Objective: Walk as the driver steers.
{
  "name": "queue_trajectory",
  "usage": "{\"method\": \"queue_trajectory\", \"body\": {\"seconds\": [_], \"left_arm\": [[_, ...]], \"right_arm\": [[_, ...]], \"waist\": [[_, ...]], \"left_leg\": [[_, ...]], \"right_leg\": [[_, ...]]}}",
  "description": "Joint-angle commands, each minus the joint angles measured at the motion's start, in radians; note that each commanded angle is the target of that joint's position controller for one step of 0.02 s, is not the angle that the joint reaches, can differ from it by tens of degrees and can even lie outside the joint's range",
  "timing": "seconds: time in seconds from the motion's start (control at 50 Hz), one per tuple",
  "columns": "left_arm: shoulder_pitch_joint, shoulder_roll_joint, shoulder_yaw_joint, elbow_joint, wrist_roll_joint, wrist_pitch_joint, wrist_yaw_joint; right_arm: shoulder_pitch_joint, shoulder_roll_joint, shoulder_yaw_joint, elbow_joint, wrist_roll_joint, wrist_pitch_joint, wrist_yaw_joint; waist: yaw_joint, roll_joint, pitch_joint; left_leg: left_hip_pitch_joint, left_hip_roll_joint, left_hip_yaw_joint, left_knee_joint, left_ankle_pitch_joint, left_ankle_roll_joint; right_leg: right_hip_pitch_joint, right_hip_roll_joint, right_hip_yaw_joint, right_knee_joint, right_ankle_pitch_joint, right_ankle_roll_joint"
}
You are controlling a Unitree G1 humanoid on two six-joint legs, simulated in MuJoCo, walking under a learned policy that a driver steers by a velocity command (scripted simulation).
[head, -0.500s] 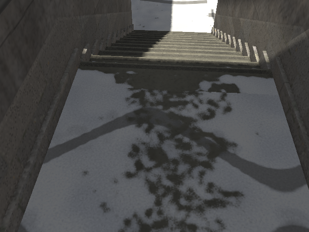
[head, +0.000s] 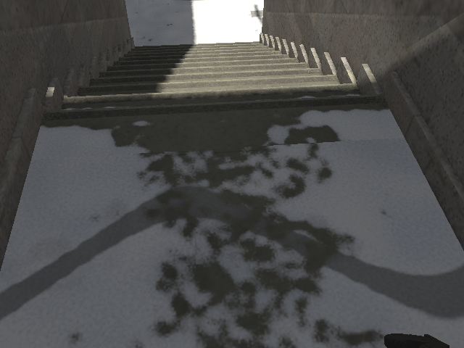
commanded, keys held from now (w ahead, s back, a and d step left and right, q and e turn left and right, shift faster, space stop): w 0.54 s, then w+q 0.46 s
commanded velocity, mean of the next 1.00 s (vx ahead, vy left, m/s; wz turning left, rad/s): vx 0.50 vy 0.00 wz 0.07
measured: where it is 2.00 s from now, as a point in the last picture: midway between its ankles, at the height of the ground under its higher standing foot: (222, 231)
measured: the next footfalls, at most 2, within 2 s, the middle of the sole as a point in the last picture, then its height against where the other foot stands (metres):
right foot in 0.44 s outside the picture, level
left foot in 1.00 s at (209, 293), level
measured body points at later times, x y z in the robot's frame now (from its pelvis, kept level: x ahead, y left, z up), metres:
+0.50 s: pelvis +0.27 -0.01 -0.01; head +0.29 -0.02 +0.44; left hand +0.54 +0.18 -0.07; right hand +0.18 -0.25 -0.15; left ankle +0.10 +0.12 -0.68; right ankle +0.34 -0.10 -0.74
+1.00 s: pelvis +0.53 +0.03 -0.02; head +0.57 +0.04 +0.43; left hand +0.46 +0.30 -0.16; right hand +0.78 -0.16 -0.11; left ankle +0.63 +0.14 -0.74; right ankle +0.35 -0.10 -0.73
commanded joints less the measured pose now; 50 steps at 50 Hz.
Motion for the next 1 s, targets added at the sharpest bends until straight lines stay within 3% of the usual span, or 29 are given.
{"method": "queue_trajectory", "body": {"seconds": [0.02, 0.04, 0.06, 0.08, 0.1, 0.12, 0.16, 0.22, 0.26, 0.32, 0.36, 0.4, 0.42, 0.44, 0.46, 0.48, 0.5, 0.52, 0.54, 0.56, 0.6, 0.64, 0.7, 0.8, 0.9, 0.94, 0.96, 0.98, 1.0], "left_arm": [[0.145, 0.027, -0.025, -0.092, -0.049, -0.045, -0.016], [-0.049, 0.104, -0.002, -0.099, -0.031, -0.034, 0.0], [-0.145, 0.102, -0.002, -0.133, -0.02, -0.02, 0.009], [-0.16, 0.065, -0.006, -0.129, 0.014, -0.015, 0.008], [-0.155, 0.076, 0.003, -0.131, 0.026, -0.018, -0.001], [-0.177, 0.062, 0.007, -0.143, 0.033, -0.024, -0.001], [-0.282, 0.017, -0.002, -0.187, 0.061, -0.041, -0.006], [-0.367, -0.019, -0.019, -0.225, 0.038, -0.037, -0.026], [-0.451, -0.011, -0.018, -0.251, 0.037, -0.024, -0.044], [-0.565, 0.003, -0.018, -0.295, 0.027, -0.022, -0.061], [-0.627, 0.011, -0.018, -0.326, 0.024, -0.037, -0.068], [-0.578, 0.032, -0.009, -0.326, 0.026, -0.051, -0.072], [-0.466, 0.065, 0.01, -0.293, 0.03, -0.049, -0.067], [-0.245, 0.136, 0.039, -0.241, 0.031, -0.049, -0.057], [-0.04, 0.247, 0.068, -0.208, 0.047, -0.037, -0.045], [0.0, 0.224, 0.062, -0.174, 0.03, -0.027, -0.052], [-0.088, 0.156, 0.042, -0.19, 0.031, -0.022, -0.052], [-0.194, 0.123, 0.029, -0.208, 0.028, -0.022, -0.053], [-0.264, 0.095, 0.019, -0.216, 0.032, -0.029, -0.062], [-0.3, 0.075, 0.014, -0.218, 0.039, -0.039, -0.066], [-0.293, 0.078, 0.019, -0.194, 0.046, -0.053, -0.073], [-0.259, 0.094, 0.025, -0.16, 0.056, -0.064, -0.065], [-0.203, 0.113, 0.027, -0.116, 0.056, -0.064, -0.048], [-0.156, 0.138, 0.022, -0.077, 0.046, -0.062, -0.034], [-0.086, 0.179, 0.029, -0.044, 0.034, -0.034, -0.032], [-0.111, 0.208, 0.036, -0.057, 0.031, -0.021, -0.024], [-0.119, 0.222, 0.04, -0.065, 0.031, -0.013, -0.017], [-0.127, 0.223, 0.039, -0.072, 0.033, -0.005, -0.01], [-0.127, 0.216, 0.033, -0.093, 0.037, -0.012, -0.004]], "right_arm": [[0.527, -0.297, -0.092, 0.171, 0.033, 0.039, -0.001], [0.415, -0.137, -0.051, 0.113, -0.014, 0.036, -0.012], [0.287, -0.114, -0.032, 0.098, -0.036, 0.023, -0.014], [0.219, -0.067, -0.011, 0.097, -0.04, 0.003, -0.019], [0.198, -0.029, 0.006, 0.105, -0.028, -0.008, -0.017], [0.19, -0.051, 0.006, 0.117, -0.018, -0.004, -0.025], [0.289, -0.096, 0.0, 0.151, -0.026, 0.003, -0.049], [0.38, -0.14, -0.008, 0.178, 0.004, 0.015, -0.066], [0.431, -0.142, -0.009, 0.199, 0.018, 0.022, -0.069], [0.51, -0.121, -0.005, 0.228, 0.022, 0.037, -0.066], [0.532, -0.127, -0.007, 0.241, 0.023, 0.042, -0.067], [0.488, -0.162, -0.013, 0.237, 0.021, 0.055, -0.067], [0.467, -0.17, -0.013, 0.227, 0.021, 0.057, -0.063], [0.403, -0.175, -0.011, 0.197, 0.012, 0.05, -0.055], [0.438, -0.106, 0.014, 0.178, -0.005, 0.028, -0.045], [0.523, -0.075, 0.025, 0.195, 0.005, 0.009, -0.032], [0.454, -0.156, -0.003, 0.184, 0.029, 0.001, -0.03], [0.347, -0.175, -0.013, 0.146, 0.034, 0.009, -0.036], [0.302, -0.155, -0.016, 0.137, 0.02, 0.02, -0.045], [0.302, -0.142, -0.022, 0.139, 0.008, 0.035, -0.055], [0.338, -0.088, -0.019, 0.146, 0.006, 0.058, -0.059], [0.309, -0.088, -0.026, 0.13, 0.012, 0.064, -0.069], [0.196, -0.099, -0.033, 0.083, 0.015, 0.063, -0.066], [0.035, -0.08, -0.017, 0.01, 0.011, 0.062, -0.031], [-0.099, -0.087, -0.005, -0.091, 0.015, 0.063, 0.007], [-0.078, -0.109, -0.013, -0.114, 0.013, 0.064, 0.02], [-0.013, -0.132, -0.026, -0.107, 0.013, 0.066, 0.022], [0.132, -0.171, -0.049, -0.074, 0.018, 0.065, 0.019], [0.304, -0.251, -0.084, -0.038, 0.019, 0.068, 0.002]], "waist": [[-0.124, 0.376, -0.256], [-0.14, -0.008, -0.117], [-0.104, -0.018, -0.016], [-0.061, -0.029, 0.032], [-0.022, 0.009, 0.068], [-0.018, 0.067, 0.114], [-0.069, 0.111, 0.08], [-0.105, 0.103, 0.037], [-0.135, 0.069, 0.068], [-0.172, 0.06, 0.113], [-0.18, 0.045, 0.134], [-0.126, 0.064, 0.089], [-0.073, 0.072, 0.011], [0.032, 0.071, -0.119], [0.079, -0.101, -0.312], [0.046, -0.26, -0.435], [0.029, -0.163, -0.25], [-0.007, -0.105, -0.099], [-0.042, -0.036, -0.013], [-0.077, -0.038, 0.006], [-0.109, -0.071, 0.015], [-0.112, -0.086, 0.028], [-0.088, -0.071, 0.053], [-0.038, -0.066, 0.09], [-0.003, -0.06, 0.124], [-0.036, -0.095, 0.088], [-0.074, -0.122, 0.037], [-0.151, -0.116, -0.038], [-0.227, -0.058, -0.135]], "left_leg": [[0.845, 0.475, -0.632, -0.021, -0.072, 0.314], [0.598, 0.42, -0.598, -0.154, -0.324, 0.307], [0.351, 0.416, -0.585, -0.165, -0.247, 0.319], [0.185, 0.374, -0.525, -0.138, -0.097, 0.288], [0.103, 0.285, -0.388, -0.134, -0.037, 0.229], [-0.018, 0.187, -0.219, -0.179, 0.076, 0.193], [-0.015, 0.153, -0.151, -0.199, 0.336, 0.204], [0.112, 0.171, -0.122, -0.197, 0.425, 0.185], [0.159, 0.183, -0.124, -0.216, 0.354, 0.174], [0.308, 0.216, -0.14, -0.199, 0.308, 0.183], [0.388, 0.235, -0.152, -0.172, 0.359, 0.184], [0.397, 0.225, -0.127, -0.089, 0.568, 0.167], [0.351, 0.189, -0.083, 0.012, 0.744, 0.153], [0.187, 0.137, -0.044, 0.222, 0.755, 0.12], [-0.184, 0.007, 0.037, 0.604, 0.311, 0.058], [-0.338, -0.046, -0.032, 0.819, -0.374, 0.048], [-0.427, 0.014, -0.051, 0.88, -0.339, 0.053], [-0.441, 0.064, -0.002, 0.844, -0.244, 0.048], [-0.399, 0.088, 0.016, 0.773, -0.182, 0.04], [-0.335, 0.113, 0.011, 0.725, -0.134, 0.034], [-0.249, 0.124, 0.018, 0.695, -0.082, 0.028], [-0.283, 0.121, 0.011, 0.659, -0.002, 0.025], [-0.358, 0.106, -0.029, 0.526, 0.149, 0.026], [-0.31, 0.078, 0.024, 0.283, 0.331, 0.046], [-0.395, 0.061, 0.083, 0.197, 0.147, 0.077], [-0.286, 0.015, 0.151, 0.179, 0.031, 0.107], [-0.173, -0.024, 0.185, 0.179, -0.012, 0.125], [0.025, -0.067, 0.201, 0.118, 0.035, 0.157], [0.344, 0.0, 0.057, 0.1, 0.113, 0.215]], "right_leg": [[-0.864, -0.075, -0.07, 0.517, 0.195, 0.015], [-0.827, -0.158, -0.093, 0.324, 0.397, -0.007], [-0.726, -0.186, -0.078, 0.241, 0.486, -0.007], [-0.654, -0.225, -0.019, 0.137, 0.565, -0.016], [-0.606, -0.254, -0.012, -0.073, 0.636, -0.027], [-0.507, -0.26, -0.093, -0.279, 0.705, 0.005], [-0.398, -0.245, -0.163, -0.538, 0.871, 0.049], [-0.319, -0.213, -0.184, -0.817, 0.975, 0.058], [-0.297, -0.195, -0.202, -0.898, 0.995, 0.051], [-0.363, -0.189, -0.206, -0.96, 0.92, 0.03], [-0.372, -0.177, -0.218, -1.016, 0.839, 0.007], [-0.213, -0.134, -0.257, -1.093, 0.764, -0.024], [-0.011, -0.11, -0.278, -1.111, 0.794, -0.048], [0.324, -0.185, -0.184, -1.076, 0.901, -0.106], [0.782, -0.434, 0.128, -1.052, 0.985, -0.239], [0.842, -0.598, 0.461, -1.188, 0.875, -0.34], [0.687, -0.551, 0.39, -1.236, 0.77, -0.295], [0.51, -0.497, 0.234, -1.272, 0.788, -0.253], [0.352, -0.443, 0.149, -1.321, 0.842, -0.222], [0.255, -0.412, 0.083, -1.359, 0.876, -0.198], [0.149, -0.385, -0.009, -1.41, 0.921, -0.188], [0.13, -0.371, -0.093, -1.425, 0.995, -0.18], [0.164, -0.375, -0.157, -1.432, 1.046, -0.156], [0.204, -0.367, -0.258, -1.438, 0.995, -0.111], [0.416, -0.44, -0.283, -1.339, 1.105, -0.09], [0.426, -0.439, -0.32, -1.234, 1.376, -0.066], [0.419, -0.432, -0.341, -1.133, 1.556, -0.055], [0.373, -0.403, -0.374, -0.949, 1.632, -0.033], [0.151, -0.366, -0.388, -0.683, 1.445, 0.006]]}}
Velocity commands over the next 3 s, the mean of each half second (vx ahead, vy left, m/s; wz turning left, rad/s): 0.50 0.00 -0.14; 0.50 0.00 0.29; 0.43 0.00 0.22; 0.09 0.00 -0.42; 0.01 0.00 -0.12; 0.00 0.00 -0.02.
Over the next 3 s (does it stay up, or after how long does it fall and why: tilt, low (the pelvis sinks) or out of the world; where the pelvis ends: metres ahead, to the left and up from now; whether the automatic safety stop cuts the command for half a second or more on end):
stays up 0.83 0.10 0.00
